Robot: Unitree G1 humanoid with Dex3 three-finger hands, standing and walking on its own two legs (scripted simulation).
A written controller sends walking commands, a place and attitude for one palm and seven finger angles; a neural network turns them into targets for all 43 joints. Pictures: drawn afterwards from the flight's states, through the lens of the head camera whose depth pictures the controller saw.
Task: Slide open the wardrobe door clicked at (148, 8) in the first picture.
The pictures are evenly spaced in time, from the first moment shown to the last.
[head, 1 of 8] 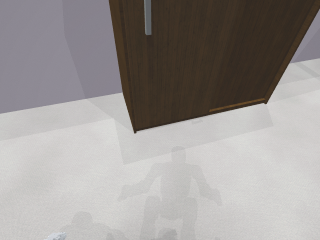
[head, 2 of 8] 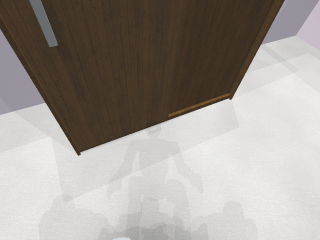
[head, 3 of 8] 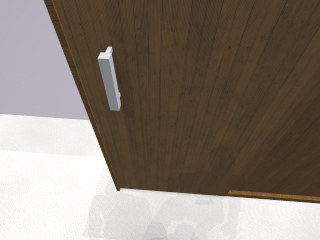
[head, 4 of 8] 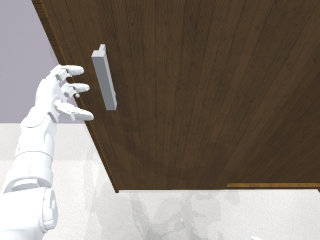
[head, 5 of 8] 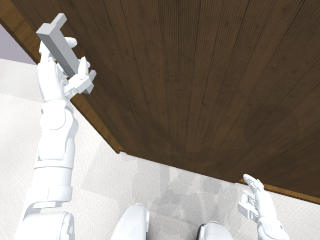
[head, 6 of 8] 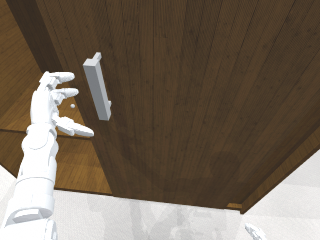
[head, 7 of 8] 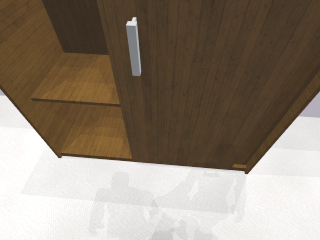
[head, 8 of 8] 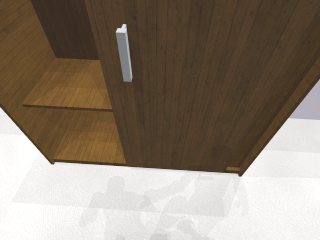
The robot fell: no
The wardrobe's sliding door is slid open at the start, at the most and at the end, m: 0.00 0.52 0.52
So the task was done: yes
